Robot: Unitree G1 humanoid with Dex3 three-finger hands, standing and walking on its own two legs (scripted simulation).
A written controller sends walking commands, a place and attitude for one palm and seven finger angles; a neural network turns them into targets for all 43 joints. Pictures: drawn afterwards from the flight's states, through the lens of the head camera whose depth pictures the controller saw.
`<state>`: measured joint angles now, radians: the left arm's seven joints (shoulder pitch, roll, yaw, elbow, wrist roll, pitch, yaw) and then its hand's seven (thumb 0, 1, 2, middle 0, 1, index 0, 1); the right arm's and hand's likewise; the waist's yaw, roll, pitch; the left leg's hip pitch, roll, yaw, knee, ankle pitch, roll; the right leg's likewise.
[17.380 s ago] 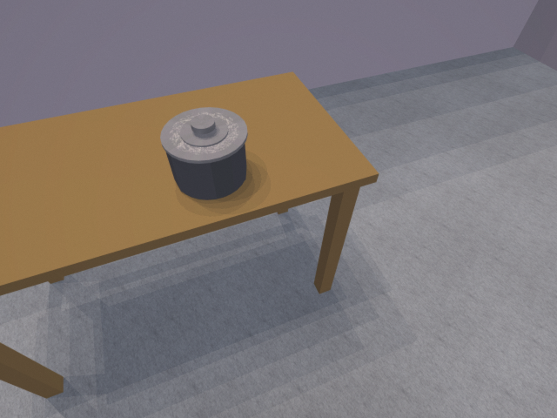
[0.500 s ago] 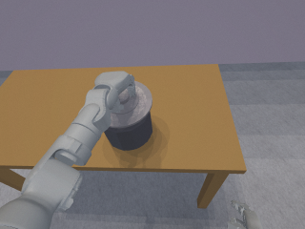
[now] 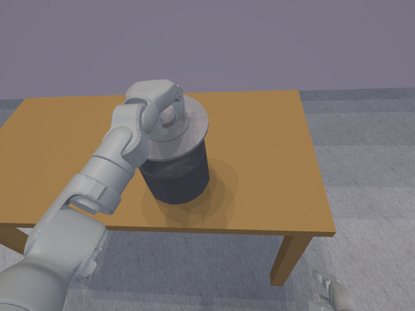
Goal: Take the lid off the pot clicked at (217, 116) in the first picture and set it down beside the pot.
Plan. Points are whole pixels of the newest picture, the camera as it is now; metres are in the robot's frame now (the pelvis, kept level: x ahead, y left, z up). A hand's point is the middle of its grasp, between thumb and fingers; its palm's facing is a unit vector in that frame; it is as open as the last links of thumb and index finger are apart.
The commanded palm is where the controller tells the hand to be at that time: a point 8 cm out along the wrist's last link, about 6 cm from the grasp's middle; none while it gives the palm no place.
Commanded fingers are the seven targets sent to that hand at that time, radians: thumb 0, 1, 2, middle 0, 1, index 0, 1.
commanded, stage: lift the lid straight up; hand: left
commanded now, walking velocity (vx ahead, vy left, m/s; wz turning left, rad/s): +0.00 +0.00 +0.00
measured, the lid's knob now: (163, 117) +0.47 +0.10 +0.12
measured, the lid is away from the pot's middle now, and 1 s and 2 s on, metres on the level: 0.01 0.02 0.15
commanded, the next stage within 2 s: move the lid sideways beside the pot in 0.78 s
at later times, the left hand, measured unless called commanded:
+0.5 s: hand (152, 102) +0.45 +0.11 +0.18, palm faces -0.21 -0.04 -0.98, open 7.7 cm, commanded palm +0.43 +0.12 +0.26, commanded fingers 0.00 0.57 1.10 -0.78 -0.99 -0.85 -1.02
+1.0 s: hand (140, 99) +0.45 +0.13 +0.19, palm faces -0.22 -0.05 -0.97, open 7.7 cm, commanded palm +0.43 +0.15 +0.26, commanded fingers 0.00 0.57 1.10 -0.78 -0.99 -0.85 -1.02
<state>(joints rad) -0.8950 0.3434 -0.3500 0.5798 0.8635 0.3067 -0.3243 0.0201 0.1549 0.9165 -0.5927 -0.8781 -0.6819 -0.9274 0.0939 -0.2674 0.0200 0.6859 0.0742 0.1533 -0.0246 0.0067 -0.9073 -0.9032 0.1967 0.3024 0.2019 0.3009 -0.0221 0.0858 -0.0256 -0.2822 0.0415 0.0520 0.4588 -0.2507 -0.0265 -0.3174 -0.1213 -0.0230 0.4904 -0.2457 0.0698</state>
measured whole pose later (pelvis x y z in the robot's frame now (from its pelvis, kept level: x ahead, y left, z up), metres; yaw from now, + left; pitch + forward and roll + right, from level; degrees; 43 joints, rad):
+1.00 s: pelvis +0.00 +0.01 +0.00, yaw +0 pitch +4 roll +1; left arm -0.99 0.42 -0.29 0.55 0.87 0.29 -0.45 0.03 0.15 0.92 -0.59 -0.88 -0.69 -0.93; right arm 0.11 -0.28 0.02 0.66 0.07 0.13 -0.02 0.01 -0.91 -0.90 0.20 0.30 0.20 0.30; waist -0.02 0.07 -0.01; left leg -0.26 0.03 0.05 0.43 -0.24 -0.02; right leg -0.29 -0.13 -0.02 0.44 -0.22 0.07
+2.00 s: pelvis +0.00 +0.01 +0.00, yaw +1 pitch +5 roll +0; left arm -0.95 0.67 -0.15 0.62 0.87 0.14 -0.53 0.03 0.16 0.91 -0.59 -0.88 -0.69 -0.93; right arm 0.16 -0.30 0.02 0.65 0.09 0.16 -0.03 0.01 -0.91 -0.90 0.20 0.30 0.20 0.30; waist -0.04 0.05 0.01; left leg -0.30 0.04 0.03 0.46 -0.25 -0.01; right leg -0.29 -0.12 -0.04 0.40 -0.20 0.07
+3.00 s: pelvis +0.00 +0.02 +0.00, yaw +2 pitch +7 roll -1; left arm -0.99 0.83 -0.05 0.76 0.88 -0.04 -0.57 0.03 0.16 0.91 -0.58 -0.88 -0.69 -0.93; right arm 0.20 -0.31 0.01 0.68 0.10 0.19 -0.03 0.00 -0.91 -0.90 0.20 0.30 0.20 0.30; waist -0.04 0.04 0.03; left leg -0.35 0.04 0.01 0.49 -0.26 0.00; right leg -0.30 -0.12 -0.07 0.38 -0.19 0.07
